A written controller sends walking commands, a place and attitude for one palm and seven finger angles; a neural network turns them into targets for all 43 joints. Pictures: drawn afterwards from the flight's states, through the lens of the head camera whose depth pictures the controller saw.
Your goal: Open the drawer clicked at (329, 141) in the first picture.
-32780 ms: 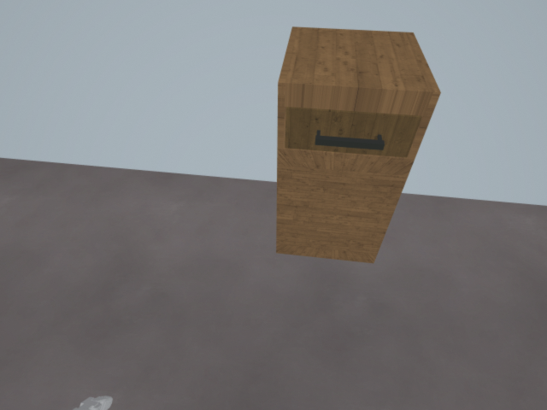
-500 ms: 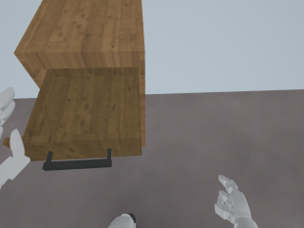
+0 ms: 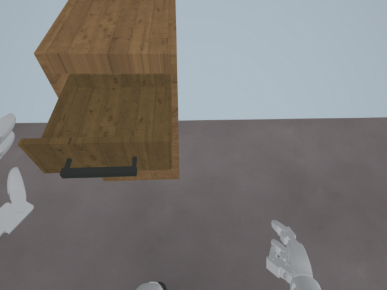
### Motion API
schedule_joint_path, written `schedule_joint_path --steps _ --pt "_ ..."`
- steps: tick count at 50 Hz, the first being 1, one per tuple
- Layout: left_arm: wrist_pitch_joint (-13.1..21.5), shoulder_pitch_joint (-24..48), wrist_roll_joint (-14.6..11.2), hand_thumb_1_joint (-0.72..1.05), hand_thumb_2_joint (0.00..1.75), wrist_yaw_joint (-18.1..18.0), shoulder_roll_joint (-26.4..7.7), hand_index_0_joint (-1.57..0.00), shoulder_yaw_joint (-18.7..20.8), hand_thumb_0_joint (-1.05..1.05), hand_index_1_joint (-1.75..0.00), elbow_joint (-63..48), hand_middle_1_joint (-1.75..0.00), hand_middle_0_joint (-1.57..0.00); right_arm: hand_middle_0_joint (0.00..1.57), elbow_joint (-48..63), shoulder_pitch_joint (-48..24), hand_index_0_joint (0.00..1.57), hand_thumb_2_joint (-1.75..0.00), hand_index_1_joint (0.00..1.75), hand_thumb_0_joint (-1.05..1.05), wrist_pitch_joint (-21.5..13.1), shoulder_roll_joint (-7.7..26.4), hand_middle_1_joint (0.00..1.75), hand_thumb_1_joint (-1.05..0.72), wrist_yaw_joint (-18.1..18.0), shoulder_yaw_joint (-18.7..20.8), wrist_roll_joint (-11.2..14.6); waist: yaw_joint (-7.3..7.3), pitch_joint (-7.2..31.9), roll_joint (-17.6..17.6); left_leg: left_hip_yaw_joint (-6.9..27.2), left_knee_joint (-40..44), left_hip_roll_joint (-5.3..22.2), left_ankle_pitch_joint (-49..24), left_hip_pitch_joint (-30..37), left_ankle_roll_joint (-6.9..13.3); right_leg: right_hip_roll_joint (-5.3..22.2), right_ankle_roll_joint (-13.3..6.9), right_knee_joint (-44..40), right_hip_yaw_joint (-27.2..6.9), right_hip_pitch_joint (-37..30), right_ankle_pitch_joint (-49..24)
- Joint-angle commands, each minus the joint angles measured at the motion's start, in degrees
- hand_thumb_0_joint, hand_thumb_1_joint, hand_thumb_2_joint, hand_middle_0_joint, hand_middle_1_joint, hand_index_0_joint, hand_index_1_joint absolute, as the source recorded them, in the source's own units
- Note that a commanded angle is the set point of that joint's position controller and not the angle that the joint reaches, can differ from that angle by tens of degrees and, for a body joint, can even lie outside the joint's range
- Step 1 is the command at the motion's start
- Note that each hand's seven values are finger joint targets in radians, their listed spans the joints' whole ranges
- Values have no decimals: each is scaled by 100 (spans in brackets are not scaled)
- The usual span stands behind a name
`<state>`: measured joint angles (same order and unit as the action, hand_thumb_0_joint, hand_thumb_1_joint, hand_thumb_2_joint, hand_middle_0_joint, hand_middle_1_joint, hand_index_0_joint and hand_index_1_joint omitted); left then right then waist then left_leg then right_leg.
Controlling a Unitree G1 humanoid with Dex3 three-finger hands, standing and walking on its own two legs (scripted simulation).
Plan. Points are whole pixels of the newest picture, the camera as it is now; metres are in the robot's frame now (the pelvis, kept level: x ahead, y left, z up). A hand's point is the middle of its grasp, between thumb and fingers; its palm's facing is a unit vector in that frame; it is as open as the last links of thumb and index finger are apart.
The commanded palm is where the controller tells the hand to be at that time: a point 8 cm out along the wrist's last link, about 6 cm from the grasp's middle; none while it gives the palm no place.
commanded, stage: stop stepping back and stand still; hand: left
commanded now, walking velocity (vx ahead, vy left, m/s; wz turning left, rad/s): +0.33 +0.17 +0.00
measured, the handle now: (100, 166) +0.42 +0.29 -0.10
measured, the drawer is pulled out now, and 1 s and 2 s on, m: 0.30 0.30 0.30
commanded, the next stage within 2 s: let the arm hang, fingers relaxed in 0.58 s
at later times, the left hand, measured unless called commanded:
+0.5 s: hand out of the picture +0.11 +0.23 +0.19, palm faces +0.41 -0.75 -0.51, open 7.4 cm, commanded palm +0.05 +0.27 +0.18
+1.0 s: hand out of the picture -0.01 +0.16 -0.16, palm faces +0.14 -0.98 -0.17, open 7.0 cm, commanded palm none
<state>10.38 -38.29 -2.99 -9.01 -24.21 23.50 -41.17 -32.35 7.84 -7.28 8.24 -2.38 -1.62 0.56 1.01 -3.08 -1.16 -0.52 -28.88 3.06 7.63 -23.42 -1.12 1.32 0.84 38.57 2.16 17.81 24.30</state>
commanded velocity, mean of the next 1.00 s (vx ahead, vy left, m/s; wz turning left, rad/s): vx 0.09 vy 0.04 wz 0.00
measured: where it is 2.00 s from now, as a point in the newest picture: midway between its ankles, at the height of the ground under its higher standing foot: outside the picture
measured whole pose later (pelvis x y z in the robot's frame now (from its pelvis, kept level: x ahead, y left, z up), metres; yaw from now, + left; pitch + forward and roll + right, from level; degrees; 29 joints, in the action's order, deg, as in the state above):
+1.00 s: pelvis -0.06 -0.02 +0.00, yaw +6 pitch -1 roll +0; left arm -2.9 -17.7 1.1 -1.7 -9.0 1.8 44.0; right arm -50.2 15.9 0.8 9.4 -0.7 -0.3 -0.9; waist -1.0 -4.1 -2.4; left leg 0.2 -31.5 -1.3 18.1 -12.3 1.0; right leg -1.0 -1.6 31.9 0.8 13.8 17.0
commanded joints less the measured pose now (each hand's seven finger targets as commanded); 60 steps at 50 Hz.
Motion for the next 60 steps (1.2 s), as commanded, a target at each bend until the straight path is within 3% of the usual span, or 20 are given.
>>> schedule_joint_path --steps 1,2,3,8,12,16,19,24,27,30,33,34,36,38,40,43,45,46,52,60 --pt "225 20 -20 90 90 -113 -845 -20 686 0 -30 -452 -30 -20 20 772 -222 20 -90 30 0 -23 957 30 -90 -112 456 96 -159 501 -649 -299 -1791 -364 2370 -30 27 1001 -377 -2619 -802 36 2" --pt "244 369 -67 90 90 -91 -873 -20 565 0 -30 -532 -30 -20 20 757 -252 20 -90 30 0 10 918 30 -90 -111 406 85 -183 411 -1369 9 -3517 -585 2043 -214 -15 2039 -906 -3202 -2119 662 566" --pt "237 614 -92 90 90 -68 -755 -20 515 0 -30 -148 -30 -20 20 573 -159 20 -90 30 0 -10 952 30 -90 -143 428 17 -288 373 -1284 290 -4433 -430 1749 -299 -22 2312 -976 -3273 -2062 1090 962" --pt "414 217 93 90 90 66 -575 -20 390 0 -30 375 -30 -20 20 581 -336 20 -90 30 0 88 947 30 -90 -164 425 37 -328 320 -597 61 -2539 -126 1294 -71 161 1386 -542 -2701 -583 576 292" --pt "530 110 229 90 90 -157 -709 -20 478 0 -30 -316 -30 -20 20 534 -238 20 -90 30 0 -277 902 30 -90 -209 412 -12 -139 740 -620 -458 611 -367 1626 694 441 1319 -567 -2448 -813 -789 -317" --pt "666 -9 180 90 90 -129 -768 -20 455 0 -30 -1048 -30 -20 20 758 -30 20 -90 30 0 -470 1149 30 -90 -175 617 -36 -107 1022 1310 393 1160 520 -980 1569 592 350 -147 -385 42 -1061 -2159" --pt "645 -124 193 90 90 -115 -887 -20 628 0 -30 -968 -30 -20 20 612 -2 20 -90 30 0 -424 988 30 -90 -99 519 -15 -140 634 1878 669 1125 850 -754 1332 718 138 -84 -194 485 -264 -25" --pt "629 278 88 90 90 -68 -615 -20 543 0 -30 411 -30 -20 20 413 45 20 -90 30 0 -326 1126 30 -90 -103 568 119 -223 126 -437 126 -43 210 953 29 490 538 -227 -1891 -458 -1392 -1451" --pt "490 304 101 90 90 -13 -400 -20 272 0 -30 740 -30 -20 20 470 161 20 -90 30 0 -79 1055 30 -90 -62 599 159 -281 -35 -1132 -157 -1233 -301 1916 280 332 1539 -743 -3084 -1881 -148 926" --pt "465 579 120 90 90 -42 -351 -20 133 0 -30 432 -30 -20 20 455 -5 20 -90 30 0 -74 971 30 -90 -58 410 80 -337 152 -749 -15 324 -111 1270 980 422 1056 -509 -2362 -765 -121 115" --pt "527 688 147 90 90 -127 -438 -20 134 0 -30 -400 -30 -20 20 670 -239 20 -90 30 0 -137 1045 30 -90 -134 394 -23 -139 446 813 1203 1419 782 480 947 604 141 -70 -870 11 -647 -871" --pt "-562 1370 729 90 90 595 486 -20 -1745 0 -30 4437 -30 -20 20 -915 -83 20 -90 30 0 -224 1851 30 -90 416 663 -132 -479 -238 1177 1412 762 761 -175 262 690 117 -37 468 183 685 -606" --pt "-1138 1355 582 90 90 730 920 -20 -1703 0 -30 4479 -30 -20 20 -684 615 20 -90 30 0 255 1088 30 -90 288 482 -213 -429 232 1142 1454 772 888 -1533 881 979 -11 6 1306 -281 1095 550" --pt "-1106 1623 536 90 90 744 937 -20 -1850 0 -30 4971 -30 -20 20 -582 530 20 -90 30 0 320 1080 30 -90 224 413 -337 -234 510 33 1541 357 977 -2743 1247 1217 24 1 1157 -383 1075 573" --pt "-1070 1771 558 90 90 785 854 -20 -1895 0 -30 5666 -30 -20 20 -663 501 20 -90 30 0 447 1185 30 -90 196 384 -308 -93 829 -334 1037 -46 705 -3808 2028 965 7 -20 -206 -122 573 -364" --pt "-1027 1544 526 90 90 719 358 -20 -1840 0 -30 6867 -30 -20 20 -851 605 20 -90 30 0 525 1008 30 -90 159 371 -119 -5 1137 -145 481 -423 -41 -2009 1146 375 400 -320 -1128 -896 -1412 -3872" --pt "-1073 1890 493 90 90 742 186 -20 -1971 0 -30 7401 -30 -20 20 -1024 780 20 -90 30 0 594 756 30 -90 176 324 -59 -207 742 343 306 -1 -313 248 987 201 928 -682 -1227 -1198 -961 -3023" --pt "-1113 2102 475 90 90 745 319 -20 -2002 0 -30 7628 -30 -20 20 -1151 726 20 -90 30 0 675 746 30 -90 154 314 -108 -194 528 -215 372 -11 -199 214 1054 243 627 -637 -1356 -1099 -673 -2254" --pt "-1089 1915 392 90 90 705 742 -20 -2080 0 -30 8865 -30 -20 20 -1824 1052 20 -90 30 0 674 631 30 -90 40 272 -146 -104 365 928 495 402 124 -655 1264 372 310 -457 -1477 -708 -953 -2298" --pt "-1092 1904 368 90 90 705 880 -20 -2178 0 -30 9684 -30 -20 20 -2369 1463 20 -90 30 0 703 595 30 -90 3 257 -111 -118 -33 56 565 772 179 82 1140 419 294 -445 -1811 -735 -878 -1708"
